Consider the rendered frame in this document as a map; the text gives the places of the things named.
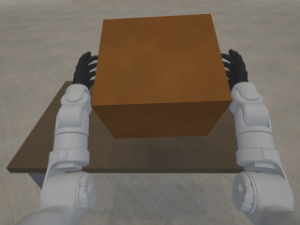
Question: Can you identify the carton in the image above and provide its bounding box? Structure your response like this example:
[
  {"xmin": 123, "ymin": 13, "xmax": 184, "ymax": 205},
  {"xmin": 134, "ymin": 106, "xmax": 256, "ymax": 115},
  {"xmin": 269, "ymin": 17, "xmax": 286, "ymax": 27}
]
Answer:
[{"xmin": 91, "ymin": 13, "xmax": 233, "ymax": 139}]

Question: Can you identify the right robot hand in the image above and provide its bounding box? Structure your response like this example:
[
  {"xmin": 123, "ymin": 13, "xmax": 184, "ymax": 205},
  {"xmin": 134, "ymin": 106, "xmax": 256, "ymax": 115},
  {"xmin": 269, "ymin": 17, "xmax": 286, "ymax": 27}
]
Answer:
[{"xmin": 221, "ymin": 49, "xmax": 248, "ymax": 91}]

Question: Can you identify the robot right upper arm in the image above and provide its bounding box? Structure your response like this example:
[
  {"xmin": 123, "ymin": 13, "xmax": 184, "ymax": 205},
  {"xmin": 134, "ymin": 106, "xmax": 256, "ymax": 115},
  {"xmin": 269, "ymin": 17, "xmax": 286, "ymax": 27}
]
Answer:
[{"xmin": 232, "ymin": 171, "xmax": 300, "ymax": 225}]

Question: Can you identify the table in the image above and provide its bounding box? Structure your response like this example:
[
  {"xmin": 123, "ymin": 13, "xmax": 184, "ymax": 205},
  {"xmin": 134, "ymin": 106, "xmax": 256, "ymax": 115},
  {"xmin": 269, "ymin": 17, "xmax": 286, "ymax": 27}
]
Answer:
[{"xmin": 6, "ymin": 81, "xmax": 260, "ymax": 189}]

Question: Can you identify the robot left forearm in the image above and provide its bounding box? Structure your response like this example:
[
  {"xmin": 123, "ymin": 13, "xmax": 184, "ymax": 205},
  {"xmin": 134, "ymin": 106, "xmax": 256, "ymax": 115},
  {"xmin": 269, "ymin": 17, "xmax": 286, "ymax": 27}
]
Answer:
[{"xmin": 39, "ymin": 83, "xmax": 92, "ymax": 210}]

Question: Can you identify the robot left upper arm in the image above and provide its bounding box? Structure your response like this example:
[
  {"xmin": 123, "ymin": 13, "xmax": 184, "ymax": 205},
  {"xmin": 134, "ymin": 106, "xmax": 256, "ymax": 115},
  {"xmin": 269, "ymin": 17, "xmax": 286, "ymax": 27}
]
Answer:
[{"xmin": 15, "ymin": 171, "xmax": 96, "ymax": 225}]

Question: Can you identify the robot right forearm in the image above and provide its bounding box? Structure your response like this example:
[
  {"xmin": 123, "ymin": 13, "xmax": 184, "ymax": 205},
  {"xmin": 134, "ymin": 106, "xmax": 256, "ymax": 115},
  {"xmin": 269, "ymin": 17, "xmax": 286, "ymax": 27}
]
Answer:
[{"xmin": 229, "ymin": 82, "xmax": 294, "ymax": 209}]

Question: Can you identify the left robot hand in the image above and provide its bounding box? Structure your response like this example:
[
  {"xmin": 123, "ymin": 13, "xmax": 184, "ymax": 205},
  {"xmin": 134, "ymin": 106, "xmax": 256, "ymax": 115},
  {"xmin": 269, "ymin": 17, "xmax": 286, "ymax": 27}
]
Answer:
[{"xmin": 72, "ymin": 52, "xmax": 98, "ymax": 90}]

